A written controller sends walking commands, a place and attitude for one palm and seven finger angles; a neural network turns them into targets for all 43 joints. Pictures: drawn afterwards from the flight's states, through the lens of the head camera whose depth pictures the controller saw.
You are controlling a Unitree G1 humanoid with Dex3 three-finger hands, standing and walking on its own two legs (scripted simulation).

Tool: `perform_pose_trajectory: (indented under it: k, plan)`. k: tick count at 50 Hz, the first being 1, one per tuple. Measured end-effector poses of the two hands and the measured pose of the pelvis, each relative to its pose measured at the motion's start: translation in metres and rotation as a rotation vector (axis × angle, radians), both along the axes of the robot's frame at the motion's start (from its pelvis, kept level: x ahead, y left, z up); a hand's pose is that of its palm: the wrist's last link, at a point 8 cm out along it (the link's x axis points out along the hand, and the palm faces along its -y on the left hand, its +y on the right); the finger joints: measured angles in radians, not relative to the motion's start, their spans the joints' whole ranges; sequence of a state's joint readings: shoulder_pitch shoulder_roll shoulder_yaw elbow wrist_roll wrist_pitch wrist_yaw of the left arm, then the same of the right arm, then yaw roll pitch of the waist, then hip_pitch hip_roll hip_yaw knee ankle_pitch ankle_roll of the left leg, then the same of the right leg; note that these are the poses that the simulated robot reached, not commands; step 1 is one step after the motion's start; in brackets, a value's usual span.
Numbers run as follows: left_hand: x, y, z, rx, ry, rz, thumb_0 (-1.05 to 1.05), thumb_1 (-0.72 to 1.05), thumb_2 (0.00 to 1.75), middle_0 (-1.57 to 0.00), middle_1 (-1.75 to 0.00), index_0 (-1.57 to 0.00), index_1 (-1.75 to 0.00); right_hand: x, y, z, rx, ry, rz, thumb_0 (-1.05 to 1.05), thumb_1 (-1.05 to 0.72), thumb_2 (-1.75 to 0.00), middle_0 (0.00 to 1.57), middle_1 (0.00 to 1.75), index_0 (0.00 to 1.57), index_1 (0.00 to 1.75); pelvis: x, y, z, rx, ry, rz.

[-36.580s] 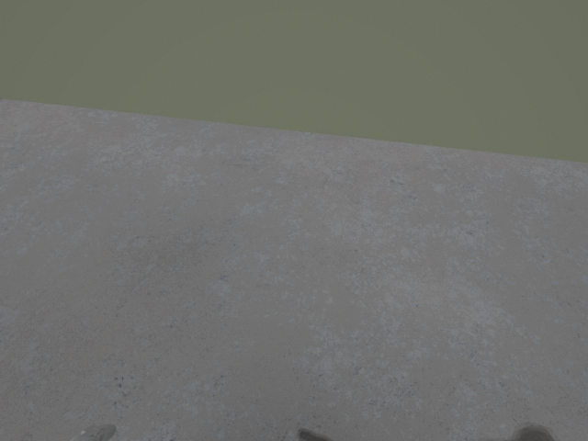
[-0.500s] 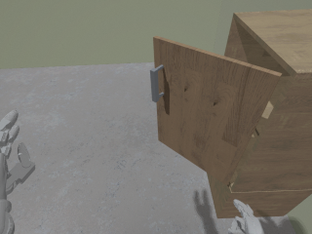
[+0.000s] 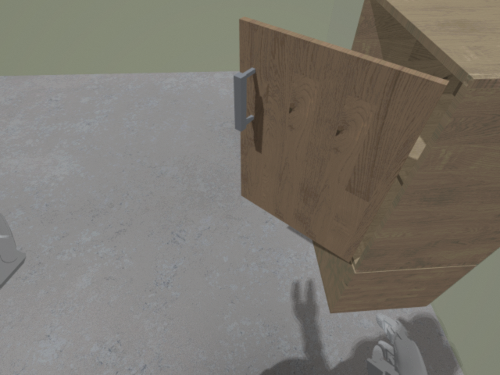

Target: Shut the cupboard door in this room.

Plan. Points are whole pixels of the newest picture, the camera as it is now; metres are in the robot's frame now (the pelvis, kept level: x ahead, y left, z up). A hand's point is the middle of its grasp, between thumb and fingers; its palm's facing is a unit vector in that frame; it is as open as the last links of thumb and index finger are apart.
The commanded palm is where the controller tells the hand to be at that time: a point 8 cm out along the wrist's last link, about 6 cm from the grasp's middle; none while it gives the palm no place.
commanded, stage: step back with the hand held close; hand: left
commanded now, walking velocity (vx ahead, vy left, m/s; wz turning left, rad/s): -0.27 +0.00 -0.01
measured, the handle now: (245, 100) +0.71 +0.06 +0.06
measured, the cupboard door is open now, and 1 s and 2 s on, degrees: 48 48 48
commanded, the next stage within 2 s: stop stepping back and stand still in 1.12 s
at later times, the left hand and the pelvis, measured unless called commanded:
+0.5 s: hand (2, 296) +0.16 +0.26 +0.18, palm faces +0.48 -0.75 -0.46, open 7.5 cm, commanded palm +0.09 +0.30 +0.19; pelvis -0.04 +0.00 -0.01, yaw +1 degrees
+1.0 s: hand out of the picture +0.07 +0.29 +0.19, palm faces +0.54 -0.68 -0.50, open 7.5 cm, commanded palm -0.01 +0.31 +0.19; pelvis -0.10 +0.00 -0.01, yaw +8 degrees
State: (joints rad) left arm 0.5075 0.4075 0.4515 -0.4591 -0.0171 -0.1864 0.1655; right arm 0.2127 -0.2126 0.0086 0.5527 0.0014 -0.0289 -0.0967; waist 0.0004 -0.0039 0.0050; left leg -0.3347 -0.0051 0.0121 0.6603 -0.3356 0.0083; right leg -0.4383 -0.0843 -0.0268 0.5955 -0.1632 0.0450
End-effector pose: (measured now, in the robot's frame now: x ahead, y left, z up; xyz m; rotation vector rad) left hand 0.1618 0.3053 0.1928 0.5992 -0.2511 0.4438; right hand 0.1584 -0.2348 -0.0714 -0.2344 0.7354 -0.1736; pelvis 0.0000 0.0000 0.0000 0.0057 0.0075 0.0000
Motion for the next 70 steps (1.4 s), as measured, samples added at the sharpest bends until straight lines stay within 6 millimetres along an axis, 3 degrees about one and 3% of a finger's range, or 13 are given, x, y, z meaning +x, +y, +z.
perform_pose_trajectory:
  k: [12, 22, 28, 33, 38, 45, 51, 55, 59, 63, 70]
  plan:
    - [-0.029, -0.003, 0.0, 0.025, -0.071, 0.002, 0.02, 0.88, 0.9, -0.21, -0.3, -0.21, -0.3, -0.039, -0.011, -0.005, -0.034, 0.02, 0.009, 0.01, -0.9, -0.9, 0.2, 0.3, 0.2, 0.3, -0.024, -0.006, -0.006, -0.008, -0.005, 0.021]
    - [-0.04, -0.011, 0.001, 0.006, -0.095, -0.015, 0.02, 0.88, 0.9, -0.21, -0.3, -0.21, -0.3, -0.051, -0.02, -0.009, -0.037, 0.046, 0.015, 0.01, -0.9, -0.9, 0.2, 0.3, 0.2, 0.3, -0.039, -0.009, -0.007, -0.006, 0.006, 0.022]
    - [-0.051, -0.002, 0.001, 0.046, -0.058, -0.034, 0.02, 0.88, 0.9, -0.22, -0.3, -0.21, -0.3, -0.058, -0.013, 0.001, -0.048, 0.025, -0.007, 0.01, -0.9, -0.9, 0.2, 0.3, 0.2, 0.3, -0.049, -0.003, -0.004, -0.024, 0.011, 0.04]
    - [-0.071, 0.006, 0.004, 0.09, -0.078, 0.01, 0.02, 0.88, 0.9, -0.22, -0.3, -0.21, -0.3, -0.056, -0.006, 0.0, -0.043, -0.008, 0.032, 0.01, -0.9, -0.9, 0.2, 0.3, 0.2, 0.3, -0.055, -0.007, -0.009, -0.027, 0.015, 0.045]
    - [-0.084, -0.001, -0.003, 0.014, -0.096, 0.002, 0.02, 0.88, 0.9, -0.21, -0.3, -0.21, -0.3, -0.057, -0.002, 0.0, -0.038, -0.016, 0.072, 0.01, -0.9, -0.9, 0.2, 0.3, 0.2, 0.3, -0.072, -0.006, -0.009, -0.022, 0.012, 0.045]
    - [-0.105, 0.003, 0.002, 0.034, -0.089, -0.049, 0.02, 0.88, 0.9, -0.22, -0.3, -0.21, -0.3, -0.076, 0.008, 0.01, -0.047, -0.027, 0.06, 0.01, -0.9, -0.9, 0.2, 0.3, 0.2, 0.3, -0.095, 0.002, -0.004, -0.037, 0.018, 0.071]
    - [-0.144, 0.018, 0.012, 0.107, -0.124, 0.036, 0.02, 0.88, 0.9, -0.22, -0.3, -0.21, -0.3, -0.091, 0.013, 0.002, -0.029, -0.027, 0.1, 0.01, -0.9, -0.9, 0.2, 0.3, 0.2, 0.3, -0.106, -0.005, -0.009, -0.058, 0.035, 0.136]
    - [-0.166, 0.019, 0.003, 0.019, -0.098, 0.086, 0.02, 0.88, 0.9, -0.21, -0.3, -0.21, -0.3, -0.1, 0.019, -0.001, -0.028, 0.023, 0.132, 0.01, -0.9, -0.9, 0.2, 0.3, 0.2, 0.3, -0.124, 0.001, -0.002, -0.04, 0.025, 0.108]
    - [-0.176, 0.025, -0.001, -0.032, -0.08, 0.054, 0.02, 0.88, 0.9, -0.21, -0.3, -0.21, -0.3, -0.109, 0.032, 0.012, -0.051, 0.012, 0.126, 0.01, -0.9, -0.9, 0.2, 0.3, 0.2, 0.3, -0.139, 0.015, 0.004, -0.028, 0.029, 0.087]
    - [-0.182, 0.035, 0.0, -0.037, -0.08, -0.005, 0.02, 0.88, 0.9, -0.21, -0.3, -0.21, -0.3, -0.121, 0.046, 0.029, -0.033, -0.069, 0.114, 0.01, -0.9, -0.9, 0.2, 0.3, 0.2, 0.3, -0.169, 0.021, 0.007, -0.036, 0.014, 0.063]
    - [-0.213, 0.023, 0.008, -0.103, -0.05, -0.078, 0.02, 0.88, 0.9, -0.21, -0.3, -0.21, -0.3, -0.179, 0.054, 0.055, 0.017, -0.173, 0.088, 0.01, -0.9, -0.9, 0.2, 0.3, 0.2, 0.3, -0.21, 0.024, 0.019, -0.082, -0.005, -0.014]
